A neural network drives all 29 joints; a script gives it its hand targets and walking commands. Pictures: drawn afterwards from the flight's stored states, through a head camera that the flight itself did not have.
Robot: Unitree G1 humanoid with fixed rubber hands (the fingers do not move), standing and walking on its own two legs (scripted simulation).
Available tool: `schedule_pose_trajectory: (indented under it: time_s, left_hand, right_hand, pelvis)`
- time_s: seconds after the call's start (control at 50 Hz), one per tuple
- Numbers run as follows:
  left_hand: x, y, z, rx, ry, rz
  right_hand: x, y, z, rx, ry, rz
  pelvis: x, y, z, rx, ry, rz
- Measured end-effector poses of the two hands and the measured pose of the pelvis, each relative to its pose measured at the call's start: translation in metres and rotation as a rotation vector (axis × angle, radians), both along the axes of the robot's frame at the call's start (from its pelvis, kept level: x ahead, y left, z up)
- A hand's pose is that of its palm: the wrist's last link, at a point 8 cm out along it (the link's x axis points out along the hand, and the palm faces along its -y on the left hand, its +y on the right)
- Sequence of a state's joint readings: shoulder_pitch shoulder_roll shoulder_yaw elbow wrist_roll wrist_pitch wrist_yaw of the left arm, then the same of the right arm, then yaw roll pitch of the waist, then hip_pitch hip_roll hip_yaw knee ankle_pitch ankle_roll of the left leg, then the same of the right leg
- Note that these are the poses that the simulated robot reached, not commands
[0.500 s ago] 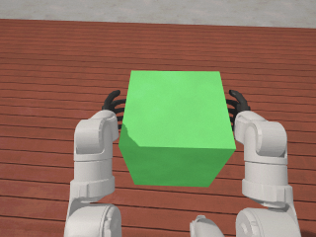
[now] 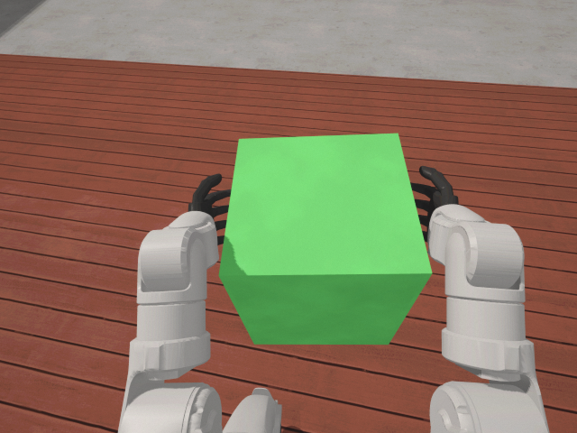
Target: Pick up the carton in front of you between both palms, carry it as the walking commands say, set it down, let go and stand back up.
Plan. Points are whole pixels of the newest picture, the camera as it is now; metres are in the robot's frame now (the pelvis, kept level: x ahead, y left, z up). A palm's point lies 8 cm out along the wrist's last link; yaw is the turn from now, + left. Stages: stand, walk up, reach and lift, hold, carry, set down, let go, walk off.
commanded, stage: carry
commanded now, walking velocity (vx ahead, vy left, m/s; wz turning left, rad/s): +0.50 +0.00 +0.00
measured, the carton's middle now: (319, 249) +0.37 +0.02 +0.02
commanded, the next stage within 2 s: none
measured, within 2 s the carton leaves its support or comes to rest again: neither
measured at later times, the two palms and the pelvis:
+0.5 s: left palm (261, 95) +0.69 +0.14 +0.04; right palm (423, 100) +0.67 -0.15 +0.05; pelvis +0.32 +0.03 -0.05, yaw -1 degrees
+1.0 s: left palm (273, 38) +0.97 +0.16 +0.00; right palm (395, 32) +1.00 -0.14 +0.00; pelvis +0.62 -0.01 -0.10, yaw +0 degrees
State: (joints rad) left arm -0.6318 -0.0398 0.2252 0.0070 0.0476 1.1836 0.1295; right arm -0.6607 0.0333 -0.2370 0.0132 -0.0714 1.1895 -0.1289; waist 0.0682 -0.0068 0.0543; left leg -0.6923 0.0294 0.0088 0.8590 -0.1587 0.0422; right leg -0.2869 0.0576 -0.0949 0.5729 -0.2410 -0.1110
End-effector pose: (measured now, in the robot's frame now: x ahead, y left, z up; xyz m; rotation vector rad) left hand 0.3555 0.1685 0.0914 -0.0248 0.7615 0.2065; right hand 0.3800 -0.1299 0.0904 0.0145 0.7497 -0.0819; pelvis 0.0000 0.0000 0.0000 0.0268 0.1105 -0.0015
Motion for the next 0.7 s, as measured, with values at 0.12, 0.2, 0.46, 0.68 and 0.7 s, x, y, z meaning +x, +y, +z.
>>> schedule_pose_trajectory:
  time_s: [0.12, 0.2, 0.46, 0.68, 0.7]
  left_hand:
    - [0.093, 0.014, 0.001, -0.003, -0.101, -0.011]
    - [0.163, 0.014, -0.017, -0.023, -0.126, -0.062]
    - [0.310, -0.021, -0.052, -0.020, 0.012, -0.160]
    - [0.462, -0.036, -0.050, 0.032, -0.137, -0.109]
    - [0.472, -0.035, -0.056, 0.039, -0.117, -0.102]
  right_hand:
    - [0.088, 0.014, 0.003, -0.002, -0.100, -0.012]
    - [0.144, 0.013, -0.008, -0.058, -0.128, -0.034]
    - [0.263, -0.021, -0.045, -0.046, 0.012, -0.138]
    - [0.436, -0.038, -0.049, -0.025, -0.138, -0.064]
    - [0.450, -0.036, -0.055, -0.024, -0.119, -0.051]
  pelvis:
    - [0.093, 0.012, -0.027, -0.040, -0.019, -0.012]
    - [0.153, 0.018, -0.060, -0.032, -0.037, -0.016]
    - [0.295, 0.029, -0.047, -0.059, -0.007, -0.014]
    - [0.455, 0.002, -0.105, -0.024, -0.037, 0.005]
    - [0.465, 0.000, -0.109, -0.030, -0.037, 0.004]
